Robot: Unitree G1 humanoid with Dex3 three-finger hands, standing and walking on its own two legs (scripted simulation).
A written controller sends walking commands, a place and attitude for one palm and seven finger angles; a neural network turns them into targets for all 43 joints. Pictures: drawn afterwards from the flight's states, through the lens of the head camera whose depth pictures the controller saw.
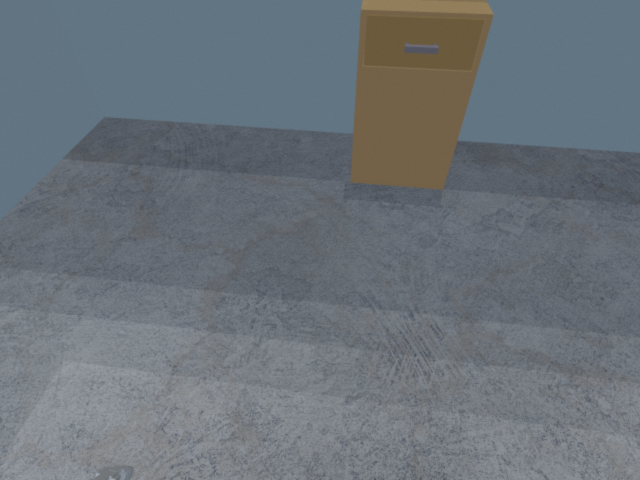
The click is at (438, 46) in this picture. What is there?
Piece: drawer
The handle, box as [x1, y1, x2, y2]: [404, 42, 438, 53]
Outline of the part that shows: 405,42 404,52 437,53 438,46 436,45 436,43 434,43 433,45 413,45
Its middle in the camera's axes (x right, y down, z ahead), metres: +0.37 -0.71 +1.43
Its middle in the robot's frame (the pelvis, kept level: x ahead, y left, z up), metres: +1.56 -0.29 -0.08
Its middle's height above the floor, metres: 0.69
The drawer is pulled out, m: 0.00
